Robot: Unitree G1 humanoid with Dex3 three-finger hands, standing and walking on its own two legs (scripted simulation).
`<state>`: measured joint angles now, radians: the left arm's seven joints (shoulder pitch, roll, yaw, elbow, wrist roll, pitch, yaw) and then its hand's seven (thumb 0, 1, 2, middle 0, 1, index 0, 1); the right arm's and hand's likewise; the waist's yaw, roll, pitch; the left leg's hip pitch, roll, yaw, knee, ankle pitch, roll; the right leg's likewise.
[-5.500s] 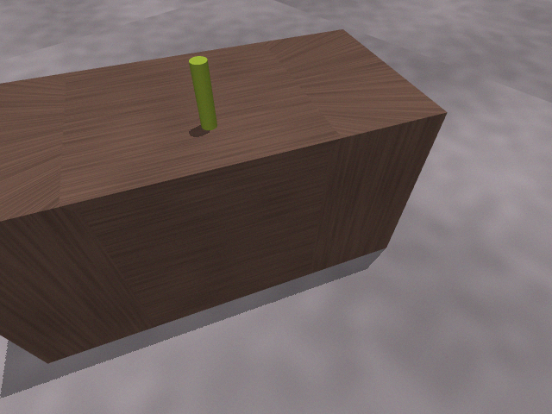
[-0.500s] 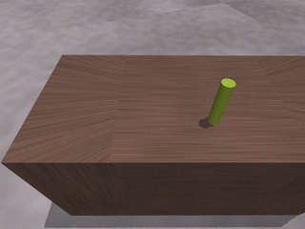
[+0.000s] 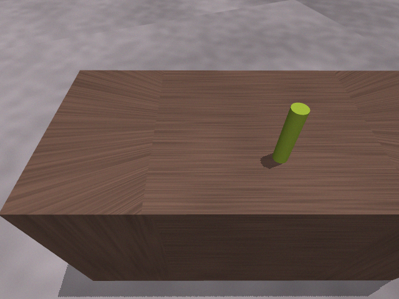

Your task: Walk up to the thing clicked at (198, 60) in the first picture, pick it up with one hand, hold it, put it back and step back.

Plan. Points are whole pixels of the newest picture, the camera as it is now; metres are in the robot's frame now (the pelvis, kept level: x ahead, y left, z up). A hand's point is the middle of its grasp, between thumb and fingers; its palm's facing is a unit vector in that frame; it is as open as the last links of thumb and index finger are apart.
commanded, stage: stand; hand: right
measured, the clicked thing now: (289, 135) +0.50 -0.22 +0.01
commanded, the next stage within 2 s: rise first in 0.16 s
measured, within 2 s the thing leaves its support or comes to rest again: neither
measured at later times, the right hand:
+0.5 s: hand (318, 290) +0.16 -0.25 -0.13, palm faces +0.18 +0.93 -0.31, open 11.0 cm
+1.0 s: hand (341, 271) +0.18 -0.25 -0.02, palm faces +0.27 +0.91 -0.33, open 17.3 cm
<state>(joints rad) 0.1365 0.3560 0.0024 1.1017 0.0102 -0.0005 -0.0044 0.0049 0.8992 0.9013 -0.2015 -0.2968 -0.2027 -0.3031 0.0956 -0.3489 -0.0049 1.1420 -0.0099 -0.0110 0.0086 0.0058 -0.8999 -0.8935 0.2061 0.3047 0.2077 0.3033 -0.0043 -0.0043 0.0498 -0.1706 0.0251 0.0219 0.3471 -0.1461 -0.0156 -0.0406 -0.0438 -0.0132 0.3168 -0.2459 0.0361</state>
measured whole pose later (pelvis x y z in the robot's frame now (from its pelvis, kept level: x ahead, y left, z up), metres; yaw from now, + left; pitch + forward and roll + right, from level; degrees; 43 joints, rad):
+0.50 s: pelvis -0.01 +0.00 -0.01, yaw +0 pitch +3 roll +0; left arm 0.04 0.28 0.11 0.90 -0.05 -0.09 0.05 0.01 0.49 0.50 -0.09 -0.11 -0.08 -0.12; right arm 0.05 -0.29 -0.12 0.84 0.05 -0.08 -0.05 0.01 -0.49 -0.49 0.10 0.12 0.10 0.12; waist -0.01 0.00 0.04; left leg -0.33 0.04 0.03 0.45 -0.17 -0.02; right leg -0.23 -0.04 0.00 0.46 -0.29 0.03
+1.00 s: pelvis +0.00 -0.01 +0.00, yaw -2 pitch -1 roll +0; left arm 0.25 0.22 0.10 0.61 -0.02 -0.09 0.06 -0.01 -0.50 0.05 -0.06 -0.05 -0.06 -0.06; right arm 0.39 -0.27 -0.15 0.17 0.04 -0.06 -0.05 -0.01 0.51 -0.04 0.06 0.06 0.06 0.06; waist -0.03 -0.04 0.00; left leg -0.20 0.04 0.04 0.42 -0.19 -0.02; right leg -0.10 -0.03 0.01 0.41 -0.30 0.03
